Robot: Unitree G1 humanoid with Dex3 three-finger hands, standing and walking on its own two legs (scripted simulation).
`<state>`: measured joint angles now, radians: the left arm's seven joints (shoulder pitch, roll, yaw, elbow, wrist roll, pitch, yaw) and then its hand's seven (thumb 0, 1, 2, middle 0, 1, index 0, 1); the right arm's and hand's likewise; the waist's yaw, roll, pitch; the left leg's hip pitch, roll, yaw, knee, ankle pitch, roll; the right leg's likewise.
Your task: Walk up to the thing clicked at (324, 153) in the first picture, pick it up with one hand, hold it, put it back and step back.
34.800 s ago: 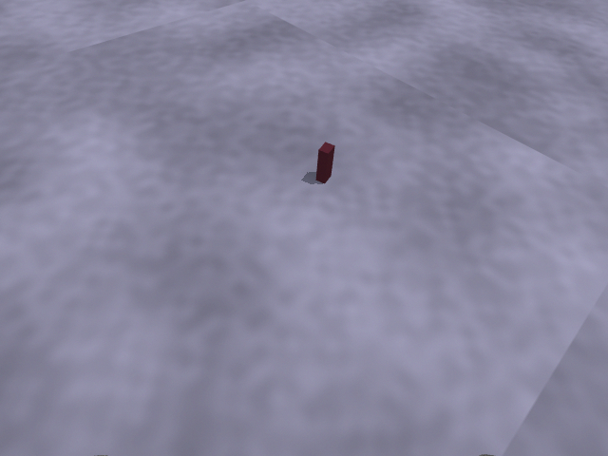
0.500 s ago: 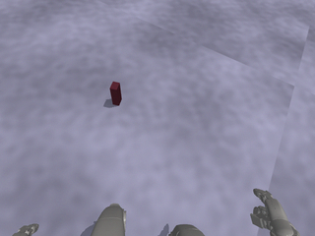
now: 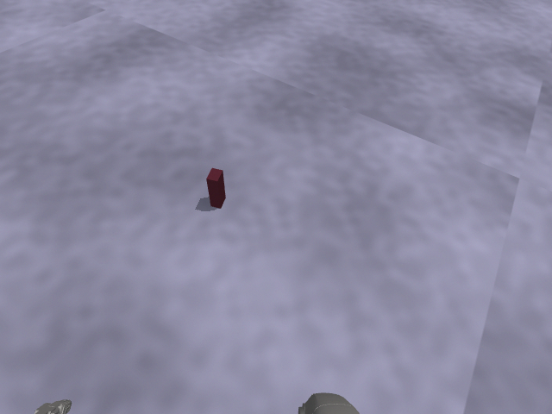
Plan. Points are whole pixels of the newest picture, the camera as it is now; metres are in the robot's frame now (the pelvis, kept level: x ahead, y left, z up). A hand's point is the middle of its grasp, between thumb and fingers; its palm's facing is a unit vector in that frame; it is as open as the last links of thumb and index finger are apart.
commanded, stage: step back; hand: left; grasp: from the side
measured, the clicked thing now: (216, 188) +1.05 +0.20 -0.67
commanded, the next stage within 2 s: stand in 0.66 s
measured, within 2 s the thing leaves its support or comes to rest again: neither
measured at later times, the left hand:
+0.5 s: hand out of the picture +0.12 +0.27 -0.16, palm faces +0.07 -0.94 -0.34, open 7.4 cm
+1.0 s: hand out of the picture +0.12 +0.26 -0.14, palm faces +0.03 -0.94 -0.33, open 7.4 cm
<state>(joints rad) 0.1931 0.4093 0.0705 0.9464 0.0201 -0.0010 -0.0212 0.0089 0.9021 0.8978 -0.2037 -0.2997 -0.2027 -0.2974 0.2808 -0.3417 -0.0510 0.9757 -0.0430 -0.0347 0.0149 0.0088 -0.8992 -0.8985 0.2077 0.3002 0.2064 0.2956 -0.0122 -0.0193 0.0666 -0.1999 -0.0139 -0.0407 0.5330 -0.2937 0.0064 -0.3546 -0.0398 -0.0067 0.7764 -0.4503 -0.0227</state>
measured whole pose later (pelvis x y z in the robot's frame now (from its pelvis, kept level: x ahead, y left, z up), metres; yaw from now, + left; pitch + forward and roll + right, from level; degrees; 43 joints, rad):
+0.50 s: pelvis +0.05 +0.01 +0.00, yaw +3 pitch -2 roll +0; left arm 0.13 0.38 0.04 1.03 0.00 0.00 -0.01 0.01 0.90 0.90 -0.20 -0.30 -0.20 -0.30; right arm 0.19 -0.34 -0.03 1.04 -0.03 -0.02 0.00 0.01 -0.90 -0.90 0.20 0.30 0.20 0.29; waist 0.01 -0.02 0.07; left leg -0.27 0.00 -0.02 0.59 -0.29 0.00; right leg -0.22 -0.05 -0.04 0.58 -0.32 0.02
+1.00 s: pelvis +0.05 +0.01 +0.01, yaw +3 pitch -3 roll +0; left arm 0.08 0.34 -0.01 1.13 0.01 -0.02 -0.01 0.01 0.90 0.90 -0.20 -0.30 -0.20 -0.30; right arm 0.04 -0.34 -0.01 1.11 -0.01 -0.02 0.01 0.01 -0.90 -0.90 0.20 0.30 0.20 0.29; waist 0.01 0.00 0.06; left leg -0.13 0.00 -0.01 0.35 -0.17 -0.01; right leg -0.09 -0.04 -0.03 0.35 -0.20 0.03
